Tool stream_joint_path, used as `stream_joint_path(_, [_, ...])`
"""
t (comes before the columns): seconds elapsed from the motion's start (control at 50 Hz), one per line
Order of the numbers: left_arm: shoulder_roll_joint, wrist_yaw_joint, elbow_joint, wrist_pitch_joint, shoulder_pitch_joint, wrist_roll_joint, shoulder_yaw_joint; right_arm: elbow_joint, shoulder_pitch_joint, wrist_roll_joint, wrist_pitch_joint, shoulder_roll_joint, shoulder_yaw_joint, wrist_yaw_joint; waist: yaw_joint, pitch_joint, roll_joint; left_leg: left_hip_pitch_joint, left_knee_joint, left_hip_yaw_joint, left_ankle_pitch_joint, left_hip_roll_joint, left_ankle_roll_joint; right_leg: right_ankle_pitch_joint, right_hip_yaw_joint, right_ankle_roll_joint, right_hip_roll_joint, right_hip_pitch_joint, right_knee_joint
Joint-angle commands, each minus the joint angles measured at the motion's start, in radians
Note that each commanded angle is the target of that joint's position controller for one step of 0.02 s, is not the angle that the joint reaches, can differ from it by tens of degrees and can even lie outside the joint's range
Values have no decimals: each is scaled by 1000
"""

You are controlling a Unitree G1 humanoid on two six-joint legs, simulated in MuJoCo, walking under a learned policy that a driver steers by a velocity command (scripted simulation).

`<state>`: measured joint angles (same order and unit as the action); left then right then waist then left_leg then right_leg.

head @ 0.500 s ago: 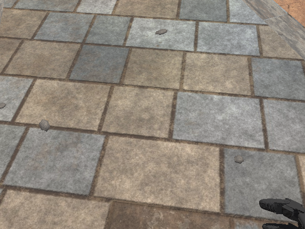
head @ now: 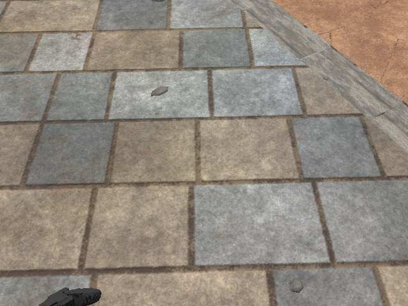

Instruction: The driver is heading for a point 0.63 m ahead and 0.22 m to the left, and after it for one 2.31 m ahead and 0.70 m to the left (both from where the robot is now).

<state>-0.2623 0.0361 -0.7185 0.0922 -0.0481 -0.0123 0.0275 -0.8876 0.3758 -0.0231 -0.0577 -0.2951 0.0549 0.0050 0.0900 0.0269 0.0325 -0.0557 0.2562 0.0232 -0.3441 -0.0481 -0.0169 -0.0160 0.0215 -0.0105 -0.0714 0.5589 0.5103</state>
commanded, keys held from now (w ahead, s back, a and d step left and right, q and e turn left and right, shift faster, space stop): w+q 0.64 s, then q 0.36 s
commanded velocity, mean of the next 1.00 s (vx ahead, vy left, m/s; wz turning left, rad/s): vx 0.41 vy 0.00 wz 0.51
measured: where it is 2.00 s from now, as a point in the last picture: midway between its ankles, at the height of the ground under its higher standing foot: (149, 262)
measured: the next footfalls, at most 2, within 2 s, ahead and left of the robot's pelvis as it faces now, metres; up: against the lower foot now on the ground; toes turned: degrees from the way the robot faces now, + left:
right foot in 0.04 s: +0.21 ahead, -0.13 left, +0.00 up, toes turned +0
left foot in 0.56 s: +0.44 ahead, +0.17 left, +0.00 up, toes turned +21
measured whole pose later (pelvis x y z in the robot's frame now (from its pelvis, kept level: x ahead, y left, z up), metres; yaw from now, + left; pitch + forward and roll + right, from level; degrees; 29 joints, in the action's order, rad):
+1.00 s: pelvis +0.52 +0.11 +0.00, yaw +34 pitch +2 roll +1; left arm -0.29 0.01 -0.70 0.08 -0.03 0.01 0.05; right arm -0.71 0.28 -0.02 0.02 -0.31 0.09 -0.04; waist 0.07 0.03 0.04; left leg 0.18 0.55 -0.19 -0.38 -0.15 -0.07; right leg 0.00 0.08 0.04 0.03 0.48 0.47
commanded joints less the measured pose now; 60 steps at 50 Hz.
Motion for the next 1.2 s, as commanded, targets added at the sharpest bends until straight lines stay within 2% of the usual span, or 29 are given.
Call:
stream_joint_path(0.02, [-172, -4, 30, 23, -137, -1, 65, 45, -25, 2, 9, -176, 39, -9, -149, -66, -94, 59, 195, -139, 614, 246, -131, 73, -31, -48, 46, -258, -56])
stream_joint_path(0.04, [-231, -15, -3, 22, -309, 13, 87, 65, -25, 18, 7, -120, 17, -9, -222, -222, -58, 204, 450, -100, 507, 186, -94, 55, 48, -98, -53, -554, 5])
stream_joint_path(0.06, [-338, -22, -20, 12, -405, 32, 114, 93, 105, 16, -11, -1, -18, -4, -184, -392, 186, 604, 844, -24, 87, 25, -13, 227, 477, -242, -323, -958, -34])
stream_joint_path(0.08, [-250, -19, -17, 9, -423, 26, 92, 79, 85, -6, -26, -54, -9, -2, -210, -444, 228, 727, 992, -153, -234, 10, -10, 354, 701, -267, -364, -965, -179])
stream_joint_path(0.1, [-188, -22, -12, 9, -353, 20, 71, 99, -2, -31, -29, -143, 19, -1, -210, -274, 148, 808, 1054, -164, -179, 65, -18, 394, 545, -214, -333, -847, -198])
stream_joint_path(0.14, [-125, -24, -8, 9, -227, 17, 52, 121, -91, -15, -22, -131, 23, -7, -158, -106, 65, 778, 981, -126, -30, 144, -16, 265, 313, -174, -259, -593, -254])
stream_joint_path(0.22, [-112, -23, -25, 34, -144, 26, 56, 120, -62, -11, 30, -61, 26, -5, -83, -18, 65, 674, 894, -124, 89, 191, 7, 88, 81, -171, -210, -400, -367])
stream_joint_path(0.36, [-169, -47, -63, 21, -181, 22, 79, 192, -248, 2, 25, -24, 12, 27, -130, 47, 10, 700, 521, -49, 384, 173, 11, -18, -158, -153, -181, -458, -398])
stream_joint_path(0.46, [-208, -50, -94, -14, -237, -7, 98, 258, -356, 2, 28, -40, 14, 52, -153, 79, 7, 729, 394, 8, 295, 147, -38, -126, -210, -129, -233, -627, -328])
stream_joint_path(0.5, [-237, -53, -90, -29, -221, -18, 107, 268, -319, 3, 33, -70, 31, 55, -111, 32, 35, 636, 388, 61, 192, 90, -77, -431, -237, -108, -236, -666, -207])
stream_joint_path(0.54, [-243, -54, -81, -45, -191, -28, 106, 218, -93, -4, 39, -143, 76, 45, 26, -98, 32, 322, 332, 108, 187, -4, -135, -614, -280, -67, -189, -603, 119])
stream_joint_path(0.56, [-207, -57, -69, -40, -207, -9, 91, 173, 76, -7, 49, -223, 114, 25, 96, -189, -43, 18, 309, -16, 211, 34, -182, -377, -283, -17, -148, -384, 412])
stream_joint_path(0.58, [-47, -47, -11, -17, -306, 37, 42, 178, 39, -15, 43, -345, 129, 16, -44, -248, -331, -292, 224, -576, 70, 291, -365, 562, -207, 53, 55, 78, 777])
stream_joint_path(0.6, [-110, -36, 4, 25, -221, -1, 42, 223, 59, -4, 21, -276, 104, 25, 19, -402, -210, -360, 43, -882, -116, 382, -427, 643, 49, 42, 98, 199, 898])
stream_joint_path(0.62, [-172, -29, 34, 46, -109, -42, 58, 210, 29, 5, 3, -209, 85, 31, 41, -256, -137, -280, 6, -757, -52, 366, -365, 542, 65, 16, 50, 287, 885])
stream_joint_path(0.64, [-161, -34, 38, 58, -94, -32, 53, 212, -23, 1, -7, -181, 76, 31, 1, -169, -80, -145, 17, -634, 42, 326, -329, 452, 63, -2, 5, 265, 803])
stream_joint_path(0.66, [-165, -44, 25, 59, -95, -1, 58, 228, -108, 4, -8, -145, 64, 28, -47, -100, -47, 5, 27, -521, 239, 285, -299, 400, 62, 5, -24, 193, 718])
stream_joint_path(0.7, [-182, -46, 17, 35, -133, 22, 71, 261, -177, 25, -5, -126, 55, 17, -104, -80, -65, 169, 27, -393, 594, 245, -285, 371, 61, 29, -43, 53, 648])
stream_joint_path(0.78, [-114, -52, 39, -4, -102, 33, 53, 245, -152, 14, 8, -178, 72, -14, -112, -77, -59, 288, 52, -243, 865, 173, -257, 245, 11, 84, 13, -1, 425])
stream_joint_path(0.9, [-108, -29, 82, -10, 49, 16, 44, 228, -99, 1, 61, -166, 72, -43, -45, -109, -131, 269, 139, -286, 626, 127, -161, -5, 26, 86, 105, -103, 80])
stream_joint_path(0.98, [-153, -24, 79, 6, -4, 24, 66, 253, -147, 3, 69, -142, 65, -49, -90, -107, -163, 183, 284, -423, 530, 132, -130, 41, 60, 37, 101, -157, -64])
stream_joint_path(1.0, [-169, -30, 75, 15, -48, 35, 71, 269, -167, 4, 66, -122, 57, -47, -118, -137, -145, 211, 375, -408, 482, 85, -97, -113, 71, 2, 55, -275, -135])
stream_joint_path(1.02, [-223, -39, 75, 16, -115, 55, 78, 291, -156, 27, 59, -66, 37, -47, -127, -247, -18, 300, 590, -310, 250, 13, -49, -462, 211, -70, -127, -482, -92])
stream_joint_path(1.04, [-238, -37, 57, -1, -131, 77, 78, 278, 36, 16, 58, -35, 26, -45, -36, -343, 252, 543, 828, -239, -386, -128, 18, -684, 542, -296, -352, -722, -81])
stream_joint_path(1.06, [-158, -31, 65, -11, -116, 37, 62, 229, 95, 19, 65, -133, 41, -41, -36, -357, 166, 574, 936, -267, -368, -47, 51, -413, 632, -321, -361, -674, -106])
stream_joint_path(1.08, [-94, -27, 79, -16, -78, 26, 41, 221, -3, 14, 82, -171, 52, -43, -71, -251, 86, 585, 974, -247, -304, -21, 80, -270, 498, -277, -277, -586, -111])
stream_joint_path(1.12, [-62, -12, 67, -35, -16, 25, 19, 221, -80, 31, 111, -131, 44, -49, -59, -142, 46, 550, 857, -192, -227, 35, 104, -11, 387, -211, -176, -412, -163])
stream_joint_path(1.16, [-117, -11, 63, -57, 16, 24, 37, 226, -111, 30, 112, -77, 27, -41, -49, -75, 110, 426, 609, -107, -193, 38, 106, 62, 292, -164, -76, -277, -205])
stream_joint_path(1.2, [-172, -18, 60, -71, -29, 18, 59, 223, -131, 27, 97, -61, 22, -41, -75, -102, 142, 375, 470, -82, -141, 15, 98, 29, 305, -182, -69, -322, -195])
